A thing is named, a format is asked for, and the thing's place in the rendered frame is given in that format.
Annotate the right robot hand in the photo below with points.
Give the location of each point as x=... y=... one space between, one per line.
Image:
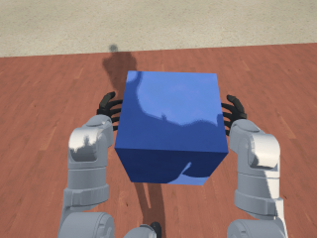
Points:
x=238 y=112

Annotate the robot left forearm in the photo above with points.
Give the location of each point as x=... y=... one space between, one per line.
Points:
x=86 y=163

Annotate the robot left upper arm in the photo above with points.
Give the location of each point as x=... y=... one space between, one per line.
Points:
x=88 y=225

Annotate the robot right upper arm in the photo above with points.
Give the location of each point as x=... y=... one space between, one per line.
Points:
x=250 y=228

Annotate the left robot thigh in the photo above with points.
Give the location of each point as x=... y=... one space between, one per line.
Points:
x=141 y=232

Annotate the left robot foot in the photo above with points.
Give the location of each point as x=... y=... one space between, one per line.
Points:
x=157 y=228

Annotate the left robot hand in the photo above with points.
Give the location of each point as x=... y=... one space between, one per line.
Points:
x=105 y=106

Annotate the carton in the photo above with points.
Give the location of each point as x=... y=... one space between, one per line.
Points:
x=171 y=128

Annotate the robot right forearm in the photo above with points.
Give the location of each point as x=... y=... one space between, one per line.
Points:
x=258 y=167

